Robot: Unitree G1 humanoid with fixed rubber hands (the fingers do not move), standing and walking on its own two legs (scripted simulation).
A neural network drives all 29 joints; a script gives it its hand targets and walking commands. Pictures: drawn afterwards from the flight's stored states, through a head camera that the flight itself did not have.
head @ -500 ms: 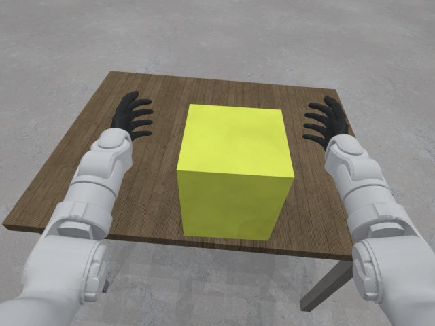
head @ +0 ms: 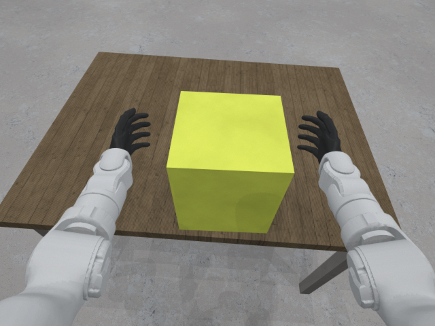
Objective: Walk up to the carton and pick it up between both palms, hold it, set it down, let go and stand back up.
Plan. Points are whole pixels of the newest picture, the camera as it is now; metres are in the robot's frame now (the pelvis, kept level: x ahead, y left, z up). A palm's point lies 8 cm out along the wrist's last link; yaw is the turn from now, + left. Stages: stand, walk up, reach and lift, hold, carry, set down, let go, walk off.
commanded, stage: reach and lift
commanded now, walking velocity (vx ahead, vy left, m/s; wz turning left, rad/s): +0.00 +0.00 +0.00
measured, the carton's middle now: (226, 166) +0.46 +0.01 +0.00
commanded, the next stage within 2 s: none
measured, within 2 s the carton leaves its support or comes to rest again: neither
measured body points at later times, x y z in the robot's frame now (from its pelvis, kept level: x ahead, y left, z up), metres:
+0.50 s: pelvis -0.01 +0.01 -0.01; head +0.10 +0.01 +0.43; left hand +0.45 +0.19 +0.03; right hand +0.46 -0.17 +0.04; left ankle +0.02 +0.12 -0.75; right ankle -0.01 -0.12 -0.75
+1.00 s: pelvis +0.01 +0.00 +0.00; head +0.12 -0.01 +0.44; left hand +0.46 +0.16 +0.04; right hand +0.47 -0.14 +0.05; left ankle +0.02 +0.12 -0.75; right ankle -0.01 -0.12 -0.75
